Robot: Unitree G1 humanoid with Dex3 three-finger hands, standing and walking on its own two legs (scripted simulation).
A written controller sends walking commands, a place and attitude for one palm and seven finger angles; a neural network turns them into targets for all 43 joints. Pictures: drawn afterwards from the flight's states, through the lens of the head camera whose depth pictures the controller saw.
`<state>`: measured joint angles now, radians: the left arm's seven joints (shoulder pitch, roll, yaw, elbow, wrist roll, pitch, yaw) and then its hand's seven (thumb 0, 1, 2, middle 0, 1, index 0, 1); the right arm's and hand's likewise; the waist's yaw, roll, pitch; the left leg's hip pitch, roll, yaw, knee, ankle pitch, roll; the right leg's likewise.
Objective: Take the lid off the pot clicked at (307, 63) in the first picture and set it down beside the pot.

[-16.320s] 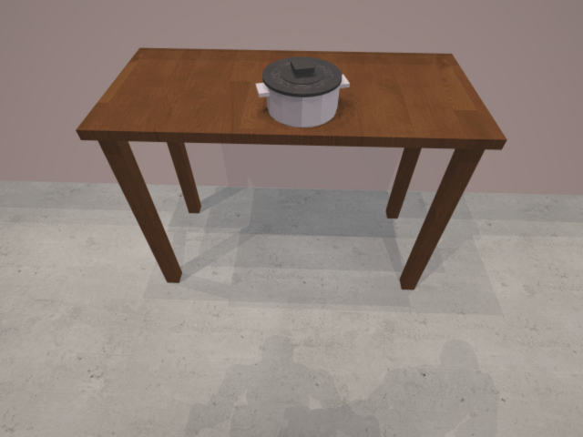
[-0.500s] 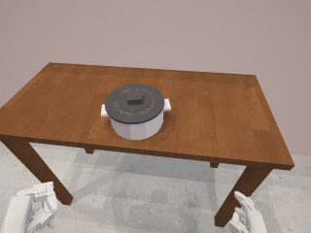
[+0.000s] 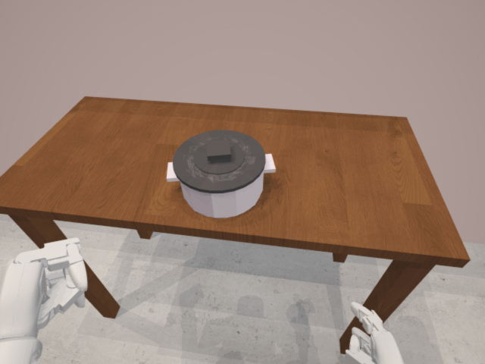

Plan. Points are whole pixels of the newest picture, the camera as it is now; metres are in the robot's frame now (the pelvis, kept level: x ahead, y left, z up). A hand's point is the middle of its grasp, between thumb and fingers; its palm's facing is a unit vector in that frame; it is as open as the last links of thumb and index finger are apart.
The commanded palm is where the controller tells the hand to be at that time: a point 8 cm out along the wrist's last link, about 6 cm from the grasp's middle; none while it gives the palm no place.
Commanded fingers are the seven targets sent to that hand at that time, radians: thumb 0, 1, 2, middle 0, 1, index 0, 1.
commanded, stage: reach forward and open the fingers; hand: left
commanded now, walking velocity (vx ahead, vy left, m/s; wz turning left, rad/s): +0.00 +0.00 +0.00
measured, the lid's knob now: (218, 150) +0.50 +0.12 +0.09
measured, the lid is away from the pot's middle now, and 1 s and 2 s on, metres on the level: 0.00 0.00 0.00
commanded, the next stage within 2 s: move the open hand above the knob in 1.10 s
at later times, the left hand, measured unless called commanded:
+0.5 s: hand (75, 270) +0.19 +0.26 +0.12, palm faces -0.18 -0.02 -0.98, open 4.1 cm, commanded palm +0.18 +0.25 +0.18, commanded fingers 0.00 0.09 1.38 -1.03 -0.58 -1.03 -0.58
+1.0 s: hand (92, 231) +0.24 +0.25 +0.14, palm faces -0.12 -0.01 -0.99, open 9.6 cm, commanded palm +0.22 +0.24 +0.21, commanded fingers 0.00 -0.31 1.50 -0.85 -0.08 -0.85 -0.08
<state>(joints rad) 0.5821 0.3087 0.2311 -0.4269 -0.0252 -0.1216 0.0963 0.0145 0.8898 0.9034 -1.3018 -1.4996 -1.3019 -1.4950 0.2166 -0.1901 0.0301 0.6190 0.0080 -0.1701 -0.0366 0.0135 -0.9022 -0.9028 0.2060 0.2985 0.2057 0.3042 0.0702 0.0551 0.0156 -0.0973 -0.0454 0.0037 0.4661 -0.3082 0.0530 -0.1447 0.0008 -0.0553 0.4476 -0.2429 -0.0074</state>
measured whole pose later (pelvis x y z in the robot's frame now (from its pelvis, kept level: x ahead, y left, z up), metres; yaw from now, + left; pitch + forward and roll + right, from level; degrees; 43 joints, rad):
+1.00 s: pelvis -0.04 +0.00 +0.00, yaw +0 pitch -2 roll +0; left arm -0.04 0.68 0.02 -0.15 0.76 0.07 -0.30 0.00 -0.26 1.48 -0.88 -0.14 -0.88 -0.14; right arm 0.16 -0.29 0.04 0.56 0.06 0.06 0.00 0.01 -0.91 -0.90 0.20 0.30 0.20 0.30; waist 0.05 0.12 0.01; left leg -0.18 -0.07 0.01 0.44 -0.22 0.06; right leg -0.24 -0.02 -0.05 0.45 -0.17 -0.01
